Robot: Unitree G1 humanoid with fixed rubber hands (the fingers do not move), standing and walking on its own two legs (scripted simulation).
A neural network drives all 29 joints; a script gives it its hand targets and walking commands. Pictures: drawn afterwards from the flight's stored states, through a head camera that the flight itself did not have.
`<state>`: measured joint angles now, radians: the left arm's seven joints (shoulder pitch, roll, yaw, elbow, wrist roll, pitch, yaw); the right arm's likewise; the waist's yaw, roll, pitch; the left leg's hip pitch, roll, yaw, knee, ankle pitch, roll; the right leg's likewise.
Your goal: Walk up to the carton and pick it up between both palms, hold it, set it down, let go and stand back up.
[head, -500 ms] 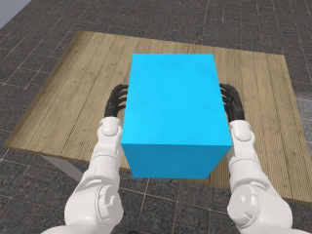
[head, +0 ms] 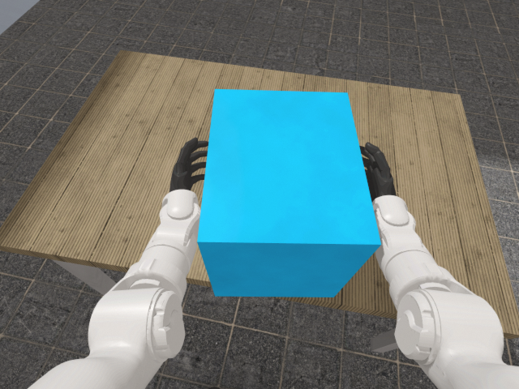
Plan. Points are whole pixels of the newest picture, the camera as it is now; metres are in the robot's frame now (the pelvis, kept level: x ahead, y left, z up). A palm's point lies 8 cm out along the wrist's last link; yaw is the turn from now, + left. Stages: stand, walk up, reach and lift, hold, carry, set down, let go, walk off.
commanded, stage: set down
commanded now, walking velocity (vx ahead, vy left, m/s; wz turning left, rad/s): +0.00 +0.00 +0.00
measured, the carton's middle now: (277, 199) +0.43 +0.00 -0.02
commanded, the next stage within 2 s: none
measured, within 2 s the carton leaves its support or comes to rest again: neither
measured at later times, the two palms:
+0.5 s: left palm (156, 170) +0.43 +0.20 +0.06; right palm (421, 163) +0.46 -0.22 +0.07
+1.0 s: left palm (139, 120) +0.44 +0.20 +0.15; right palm (441, 117) +0.46 -0.21 +0.16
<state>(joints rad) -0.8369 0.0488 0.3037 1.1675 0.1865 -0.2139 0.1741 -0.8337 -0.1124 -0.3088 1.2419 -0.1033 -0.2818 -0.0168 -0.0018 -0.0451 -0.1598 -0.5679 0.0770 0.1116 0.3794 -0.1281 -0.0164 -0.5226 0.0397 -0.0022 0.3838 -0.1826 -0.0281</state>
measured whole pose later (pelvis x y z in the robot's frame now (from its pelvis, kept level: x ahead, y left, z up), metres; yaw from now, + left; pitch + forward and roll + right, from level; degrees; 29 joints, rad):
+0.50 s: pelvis -0.02 -0.01 -0.02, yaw +1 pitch +27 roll -1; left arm -1.08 0.23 -0.09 1.46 -0.29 -0.34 0.10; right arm -1.09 -0.40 0.17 1.48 0.46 -0.32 0.04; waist 0.04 0.01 -0.29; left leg -0.88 0.10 0.06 0.60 -0.18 -0.03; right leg -0.81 0.06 -0.04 0.58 -0.23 -0.04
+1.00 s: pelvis -0.02 -0.01 -0.01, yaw +2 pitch +20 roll -1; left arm -1.18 0.27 -0.08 1.30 -0.24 -0.03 0.09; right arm -1.19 -0.43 0.14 1.45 0.47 -0.08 0.04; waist 0.02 -0.02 -0.26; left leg -0.69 0.09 0.06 0.48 -0.14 -0.03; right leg -0.61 0.05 -0.05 0.46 -0.20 -0.04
